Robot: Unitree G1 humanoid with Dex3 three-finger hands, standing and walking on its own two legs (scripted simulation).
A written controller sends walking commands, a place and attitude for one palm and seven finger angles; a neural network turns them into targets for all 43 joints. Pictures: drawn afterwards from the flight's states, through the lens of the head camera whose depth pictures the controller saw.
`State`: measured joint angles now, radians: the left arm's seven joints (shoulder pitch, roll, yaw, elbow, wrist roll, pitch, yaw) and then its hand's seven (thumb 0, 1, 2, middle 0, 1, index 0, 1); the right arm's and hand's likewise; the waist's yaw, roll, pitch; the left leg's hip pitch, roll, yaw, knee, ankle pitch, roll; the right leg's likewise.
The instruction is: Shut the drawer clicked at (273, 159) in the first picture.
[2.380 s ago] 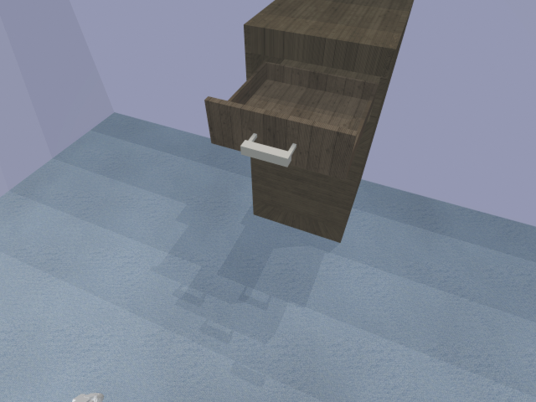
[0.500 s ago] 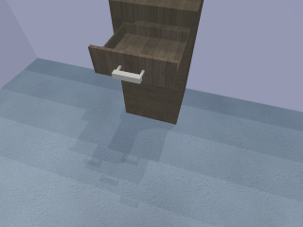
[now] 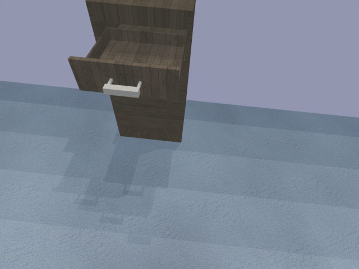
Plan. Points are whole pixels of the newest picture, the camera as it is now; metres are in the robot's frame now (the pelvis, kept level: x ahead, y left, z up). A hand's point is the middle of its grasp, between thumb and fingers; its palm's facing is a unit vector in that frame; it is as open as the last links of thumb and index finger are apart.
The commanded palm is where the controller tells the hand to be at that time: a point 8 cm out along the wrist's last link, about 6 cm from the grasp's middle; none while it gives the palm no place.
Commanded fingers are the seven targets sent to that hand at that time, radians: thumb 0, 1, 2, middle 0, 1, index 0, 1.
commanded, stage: take the last steps up to it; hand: left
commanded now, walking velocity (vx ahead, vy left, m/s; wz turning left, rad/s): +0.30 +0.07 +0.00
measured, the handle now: (123, 86) +0.70 +0.25 -0.04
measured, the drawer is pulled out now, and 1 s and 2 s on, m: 0.30 0.30 0.30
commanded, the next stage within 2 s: come to a stop and stand still in 1.10 s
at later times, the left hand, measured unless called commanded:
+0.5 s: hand out of the picture +0.07 +0.25 -0.19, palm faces +0.03 -0.99 -0.14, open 7.4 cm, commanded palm none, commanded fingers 0.00 0.90 0.90 -0.20 -0.30 -0.20 -0.30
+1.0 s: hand (127, 177) +0.40 +0.19 -0.17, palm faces -0.09 -0.99 -0.12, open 7.4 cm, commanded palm none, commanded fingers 0.00 0.90 0.90 -0.20 -0.30 -0.20 -0.30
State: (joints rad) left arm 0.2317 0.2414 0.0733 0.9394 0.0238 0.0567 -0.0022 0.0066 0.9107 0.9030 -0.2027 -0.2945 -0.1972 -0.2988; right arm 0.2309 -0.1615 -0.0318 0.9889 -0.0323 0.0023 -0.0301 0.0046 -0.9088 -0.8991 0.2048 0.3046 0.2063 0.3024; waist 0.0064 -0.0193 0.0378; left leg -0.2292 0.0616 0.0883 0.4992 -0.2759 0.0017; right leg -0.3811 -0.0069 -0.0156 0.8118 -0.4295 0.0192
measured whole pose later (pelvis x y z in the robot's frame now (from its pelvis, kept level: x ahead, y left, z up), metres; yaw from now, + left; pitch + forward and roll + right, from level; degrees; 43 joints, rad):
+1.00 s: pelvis +0.25 +0.05 -0.01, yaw -1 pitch +0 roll +0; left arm 0.07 0.13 0.05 0.97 0.03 -0.03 -0.02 0.01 0.91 0.90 -0.20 -0.29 -0.20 -0.30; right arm 0.52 -0.07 -0.02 1.19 -0.03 -0.07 -0.03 0.00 -0.91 -0.90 0.20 0.30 0.21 0.30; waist -0.08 -0.02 0.06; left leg 0.01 0.01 0.15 0.45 -0.44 0.02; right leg -0.40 -0.06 -0.13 0.56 -0.17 -0.06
